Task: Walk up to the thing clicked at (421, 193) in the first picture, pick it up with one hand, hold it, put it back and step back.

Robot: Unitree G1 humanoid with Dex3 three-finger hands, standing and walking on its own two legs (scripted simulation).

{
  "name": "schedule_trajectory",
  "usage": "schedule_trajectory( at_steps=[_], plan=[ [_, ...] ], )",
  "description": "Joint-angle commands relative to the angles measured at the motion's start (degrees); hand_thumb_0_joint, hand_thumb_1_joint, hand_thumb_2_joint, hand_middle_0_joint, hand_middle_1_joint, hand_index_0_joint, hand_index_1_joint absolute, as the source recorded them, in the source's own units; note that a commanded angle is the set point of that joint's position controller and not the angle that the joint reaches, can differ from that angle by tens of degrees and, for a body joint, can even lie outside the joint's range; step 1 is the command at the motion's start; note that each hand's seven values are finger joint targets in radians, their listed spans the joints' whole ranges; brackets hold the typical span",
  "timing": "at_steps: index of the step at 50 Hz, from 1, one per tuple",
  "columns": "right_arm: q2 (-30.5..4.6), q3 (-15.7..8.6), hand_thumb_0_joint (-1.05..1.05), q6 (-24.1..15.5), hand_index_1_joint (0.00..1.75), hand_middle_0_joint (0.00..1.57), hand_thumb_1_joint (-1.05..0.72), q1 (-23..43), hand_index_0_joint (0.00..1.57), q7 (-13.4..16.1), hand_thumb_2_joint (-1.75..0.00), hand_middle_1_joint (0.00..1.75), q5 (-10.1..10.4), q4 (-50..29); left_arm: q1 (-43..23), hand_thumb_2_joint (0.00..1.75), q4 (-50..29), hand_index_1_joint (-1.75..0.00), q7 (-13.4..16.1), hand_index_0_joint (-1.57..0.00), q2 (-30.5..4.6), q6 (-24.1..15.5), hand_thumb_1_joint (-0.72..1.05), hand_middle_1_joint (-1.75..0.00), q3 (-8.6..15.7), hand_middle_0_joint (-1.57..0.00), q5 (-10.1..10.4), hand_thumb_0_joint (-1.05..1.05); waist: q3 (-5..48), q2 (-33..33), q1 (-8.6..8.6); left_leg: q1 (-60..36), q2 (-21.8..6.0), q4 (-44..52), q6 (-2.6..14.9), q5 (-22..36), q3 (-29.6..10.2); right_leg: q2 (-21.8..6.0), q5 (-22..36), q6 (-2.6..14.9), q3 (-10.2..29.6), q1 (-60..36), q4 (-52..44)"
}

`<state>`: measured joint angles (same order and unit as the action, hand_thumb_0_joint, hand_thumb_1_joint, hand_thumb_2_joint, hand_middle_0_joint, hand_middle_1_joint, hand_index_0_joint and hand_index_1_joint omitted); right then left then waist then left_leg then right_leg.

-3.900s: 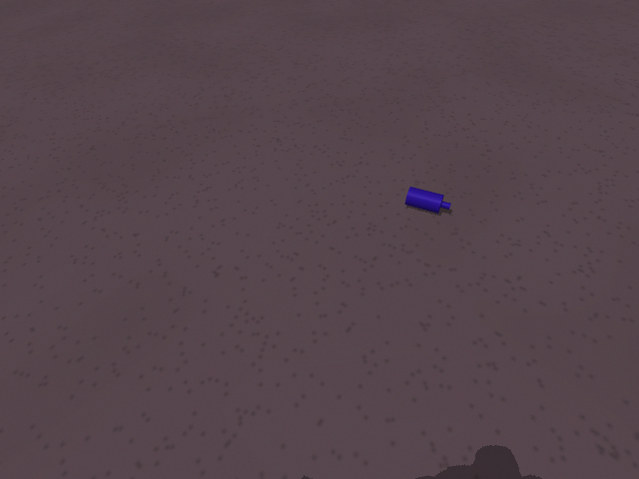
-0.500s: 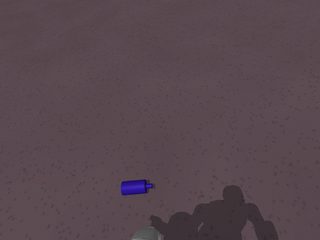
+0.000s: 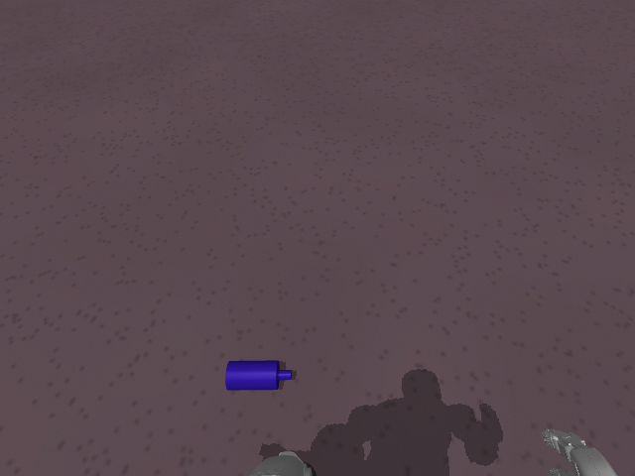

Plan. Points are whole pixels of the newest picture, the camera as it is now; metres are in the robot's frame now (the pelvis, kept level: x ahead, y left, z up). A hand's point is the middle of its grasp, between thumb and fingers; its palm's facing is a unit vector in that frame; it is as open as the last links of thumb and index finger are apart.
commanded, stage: walk up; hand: left
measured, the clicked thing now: (260, 375) +0.48 +0.24 -0.71
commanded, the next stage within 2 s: none
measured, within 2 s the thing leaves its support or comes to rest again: neither
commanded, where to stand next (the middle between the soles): +0.09 -0.01 m, yaw +0 degrees
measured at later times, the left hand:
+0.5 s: hand out of the picture +0.11 +0.27 -0.14, palm faces -0.06 -0.93 -0.37, open 7.4 cm
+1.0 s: hand (156, 471) +0.15 +0.26 -0.13, palm faces -0.04 -0.90 -0.43, open 7.4 cm
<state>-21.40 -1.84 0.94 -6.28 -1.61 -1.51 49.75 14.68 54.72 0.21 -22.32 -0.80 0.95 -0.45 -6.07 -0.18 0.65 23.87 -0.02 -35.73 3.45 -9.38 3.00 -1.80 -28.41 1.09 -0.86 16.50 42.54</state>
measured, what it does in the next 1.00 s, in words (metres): steps on the spot: right foot, then right foot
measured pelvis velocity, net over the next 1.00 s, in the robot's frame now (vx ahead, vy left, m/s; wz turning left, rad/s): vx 0.07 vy -0.02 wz -0.01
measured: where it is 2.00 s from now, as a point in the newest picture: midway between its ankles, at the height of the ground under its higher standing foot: outside the picture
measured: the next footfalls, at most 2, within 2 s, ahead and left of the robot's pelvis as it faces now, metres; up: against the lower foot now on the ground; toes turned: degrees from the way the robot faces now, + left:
right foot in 0.02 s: +0.04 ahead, -0.14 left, +0.00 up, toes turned -1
right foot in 1.00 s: +0.16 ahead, -0.15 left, +0.00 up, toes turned +0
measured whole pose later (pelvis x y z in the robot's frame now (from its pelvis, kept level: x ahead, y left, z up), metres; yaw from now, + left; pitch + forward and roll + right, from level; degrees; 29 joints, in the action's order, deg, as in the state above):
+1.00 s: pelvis +0.07 -0.02 +0.01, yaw +0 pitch -4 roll +0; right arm -21.8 -1.7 0.5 -7.4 -1.0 -0.1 56.6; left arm 10.2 56.2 0.5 -23.4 -3.6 0.8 -0.6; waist -6.8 -1.3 0.3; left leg 14.9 -0.1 -36.3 0.3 -17.7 0.2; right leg -1.9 -14.2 0.9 -0.7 15.9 34.0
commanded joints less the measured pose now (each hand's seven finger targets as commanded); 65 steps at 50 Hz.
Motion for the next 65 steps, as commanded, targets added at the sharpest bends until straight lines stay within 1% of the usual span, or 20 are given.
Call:
schedule_trajectory(
  at_steps=[1, 4, 6, 10, 13, 20, 24, 27, 30, 35, 39, 41, 42, 45, 48, 50, 52, 61, 63, 65],
  plan=[
    [-14.1, -3.8, 0.0, 0.0, 0.3, 0.2, -0.9, 1.5, 0.2, 0.6, -0.9, 0.3, 0.6, -3.0, 9.0, 0.9, 1.4, -0.3, 1.4, -0.2, -10.3, -1.5, 0.9, -0.3, 3.9, -0.2, -0.5, 0.0, 9.0, -6.1, 1.69, -1.5, -11.3, 13.5, 4.14, -22.5, -15.6, 1.4, 9.7, 0.6, -1.6, -7.4, -13.8],
    [-10.4, -3.1, 0.0, 0.3, 0.3, 0.2, -0.9, 3.6, 0.2, 0.4, -0.9, 0.3, 1.3, -1.9, -1.3, 0.9, -1.4, -0.3, 1.5, -0.2, -16.7, -2.0, 0.9, -0.3, 4.8, -0.2, -2.2, 0.0, -0.5, 10.2, 0.03, -1.2, -0.2, -4.8, -2.79, -18.5, -5.7, -14.9, -19.0, 8.34, 24.4, 10.2, -30.2],
    [-12.1, -3.7, 0.0, -0.1, 0.3, 0.2, -0.9, -0.2, 0.2, 0.1, -0.9, 0.3, 1.0, 0.9, -10.1, 0.9, -4.0, -0.3, 1.4, -0.2, -14.0, -2.5, 0.9, -0.3, 3.5, -0.2, -1.7, 0.0, -3.5, 5.2, -4.09, -10.7, -2.8, -4.4, -2.38, -11.6, -7.4, -13.7, -13.3, 7.82, 17.6, 18.3, -28.3],
    [-10.9, -2.7, 0.0, -1.8, 0.3, 0.2, -0.9, 0.1, 0.2, 0.2, -0.9, 0.3, 1.3, 3.1, -6.2, 0.9, -1.5, -0.3, 0.9, -0.2, -11.7, -3.5, 0.9, -0.3, 2.5, -0.2, -0.8, 0.0, 6.8, 4.7, -2.26, -17.0, -4.8, 8.1, -0.36, 2.2, -9.4, -6.0, 16.0, 1.61, 6.6, 3.7, -19.5],
    [-15.0, -3.7, 0.0, -2.0, 0.3, 0.2, -0.9, -0.3, 0.2, -0.7, -0.9, 0.3, 0.6, 2.9, -1.6, 0.9, -0.3, -0.3, -0.1, -0.2, -13.5, -2.6, 0.9, -0.3, 3.1, -0.2, -1.1, 0.0, 3.7, 4.0, -0.62, -6.8, -4.5, 12.5, 1.0, -30.7, -13.9, -3.4, -12.7, 2.71, 7.3, 2.3, -20.9],
    [-11.9, -2.4, 0.0, -3.4, 0.3, 0.2, -0.9, -0.1, 0.2, -0.3, -0.9, 0.3, 0.9, 4.1, -0.1, 0.9, 0.3, -0.3, 0.8, -0.2, -12.3, -3.5, 0.9, -0.3, 2.5, -0.2, -0.2, 0.0, 9.8, -1.1, 0.49, -10.6, -5.1, 11.1, 0.72, -0.4, -12.9, -3.3, 16.5, 2.92, 6.2, -8.3, -17.9],
    [-14.1, -3.3, 0.0, -2.4, 0.3, 0.2, -0.9, -1.4, 0.2, -0.4, -0.9, 0.3, 0.5, 5.1, -3.3, 0.9, -0.7, -0.3, 0.3, -0.2, -12.1, -2.4, 0.9, -0.3, 2.3, -0.2, -0.7, 0.0, 2.1, -4.8, -0.68, -6.6, -7.1, 19.0, 1.73, -28.0, -18.4, -0.5, -2.3, 2.56, 3.4, -0.2, -15.1],
    [-14.0, -2.9, 0.0, -3.0, 0.3, 0.2, -0.9, -1.5, 0.2, 0.1, -0.9, 0.3, 0.7, 4.7, 0.1, 0.9, 1.0, -0.3, 0.8, -0.2, -11.0, -3.0, 0.9, -0.3, 2.1, -0.2, -0.1, 0.0, 4.1, -6.6, 0.62, -12.5, -11.2, 17.2, 5.28, -5.9, -21.3, 0.3, 8.9, 1.29, 1.1, -0.7, -14.4],
    [-11.6, -2.4, 0.0, -3.2, 0.3, 0.2, -0.9, 0.3, 0.2, 0.2, -0.9, 0.3, 1.4, 4.0, 1.5, 0.9, 2.3, -0.3, 1.4, -0.2, -13.0, -4.0, 0.9, -0.3, 2.5, -0.2, -0.4, 0.0, 8.5, -1.8, 1.49, -9.1, -5.9, 4.9, 2.25, 14.7, -10.4, -3.5, 24.0, 2.97, 6.8, -11.8, -19.4],
    [-11.1, -2.6, 0.0, -3.4, 0.3, 0.2, -0.9, 0.6, 0.2, 0.7, -0.9, 0.3, 0.9, 3.8, -1.9, 0.9, 0.3, -0.3, 1.8, -0.2, -15.2, -3.0, 0.9, -0.3, 3.3, -0.2, 0.4, 0.0, 8.0, 2.2, 0.16, -4.7, -2.9, 1.2, 0.04, 10.8, -3.9, -9.3, 39.7, 7.04, 8.3, -16.2, -13.2],
    [-14.5, -4.0, 0.0, -3.3, 0.3, 0.2, -0.9, -6.6, 0.2, 1.1, -0.9, 0.3, 1.2, 5.6, -6.1, 0.9, -2.1, -0.3, 1.7, -0.2, -11.8, -2.6, 0.9, -0.3, 2.1, -0.2, 1.1, 0.0, 10.8, -3.0, -3.58, -25.0, -8.6, 5.3, 6.72, 20.7, -13.6, 0.0, 28.8, 1.29, -0.3, 2.5, 0.7],
    [-17.1, -5.0, 0.0, -3.2, 0.3, 0.2, -0.9, -10.0, 0.2, 1.4, -0.9, 0.3, 1.1, 5.6, -7.0, 0.9, -2.5, -0.3, 1.8, -0.2, -10.1, -1.9, 0.9, -0.3, 2.0, -0.2, 0.8, 0.0, 9.4, -9.0, -5.25, -28.6, -19.7, 13.3, 14.69, 22.2, -29.2, 2.9, -6.8, 0.41, 1.1, 12.5, 12.2],
    [-17.2, -4.9, 0.0, -3.0, 0.3, 0.2, -0.9, -8.8, 0.2, 1.5, -0.9, 0.3, 1.0, 5.4, -7.2, 0.9, -2.3, -0.3, 1.8, -0.2, -10.7, -1.8, 0.9, -0.3, 1.9, -0.2, 0.5, 0.0, 6.9, -6.7, -4.29, -24.1, -20.6, 14.8, 15.12, 19.5, -29.6, 1.0, -9.4, 0.74, 3.4, 12.1, 11.8],
    [-16.0, -4.1, 0.0, -2.6, 0.3, 0.2, -0.9, -0.6, 0.2, 1.6, -0.9, 0.3, 0.7, 2.9, -1.9, 0.9, -1.0, -0.3, 0.9, -0.2, -11.3, -2.4, 0.9, -0.3, 2.3, -0.2, 0.6, 0.0, 4.3, -6.7, -0.23, -12.3, -15.9, 14.2, 10.81, 10.6, -19.7, -2.1, -2.7, 1.12, 2.1, 3.7, 3.3],
    [-11.0, -2.0, 0.0, -1.7, 0.3, 0.2, -0.9, 5.1, 0.2, 1.4, -0.9, 0.3, 1.9, 2.0, 1.8, 0.9, 2.1, -0.3, 1.3, -0.2, -10.6, -3.3, 0.9, -0.3, 3.1, -0.2, 0.0, 0.0, 7.9, -1.6, 2.91, -8.0, -6.0, 1.1, 1.4, 11.2, -7.8, -0.6, 23.8, -0.11, 0.7, -9.6, -18.4],
    [-8.0, -1.1, 0.0, -0.9, 0.3, 0.2, -0.9, 3.5, 0.2, 1.3, -0.9, 0.3, 2.6, 1.5, -0.6, 0.9, 0.9, -0.3, 2.0, -0.2, -15.4, -3.3, 0.9, -0.3, 4.2, -0.2, -1.0, 0.0, 8.2, 5.7, 1.9, -1.0, 0.4, -4.0, -2.38, -4.2, -6.5, -11.7, 26.5, 5.31, 16.4, -11.3, -23.0],
    [-10.8, -2.8, 0.0, 1.1, 0.3, 0.2, -0.9, -0.5, 0.2, 1.1, -0.9, 0.3, 1.6, 3.0, -9.6, 0.9, -1.9, -0.3, 2.2, -0.2, -19.1, -2.9, 0.9, -0.3, 4.4, -0.2, -1.4, 0.0, 5.0, 6.3, -0.96, -5.9, 0.0, -15.8, -2.64, -22.9, -9.0, -21.8, 9.6, 12.35, 23.8, 2.3, -29.4],
    [-9.2, -2.3, 0.0, -1.1, 0.3, 0.2, -0.9, -6.4, 0.2, 0.9, -0.9, 0.3, 0.7, 8.5, -11.6, 0.9, -1.7, -0.3, 0.7, -0.2, -13.7, -1.2, 0.9, -0.3, 4.1, -0.2, -1.0, 0.0, 9.3, 9.6, -2.12, -13.5, -0.2, 14.5, -2.98, -10.3, -2.8, -11.4, 17.0, 6.29, 7.3, -5.2, -16.8],
    [-13.0, -3.1, 0.0, -2.4, 0.3, 0.2, -0.9, -4.5, 0.2, 1.7, -0.9, 0.3, -0.5, 8.4, -10.4, 0.9, -2.1, -0.3, 0.3, -0.2, -8.8, -0.9, 0.9, -0.3, 2.5, -0.2, 0.3, 0.0, 10.8, -0.6, -1.18, -20.3, -7.9, 19.5, -0.95, 2.3, -15.3, -5.3, 22.7, 1.07, 1.6, 0.7, -6.5],
    [-16.3, -2.9, 0.0, -2.5, 0.3, 0.2, -0.9, 3.2, 0.2, 1.5, -0.9, 0.3, 0.7, 6.8, -10.8, 0.9, 0.7, -0.3, 0.5, -0.2, -10.0, -0.5, 0.9, -0.3, 2.6, -0.2, 0.5, 0.0, 8.0, -4.9, 0.68, -8.5, -13.4, 16.9, 4.11, -3.9, -19.2, -1.8, 5.9, -0.37, 0.2, -5.3, -10.9]
  ],
)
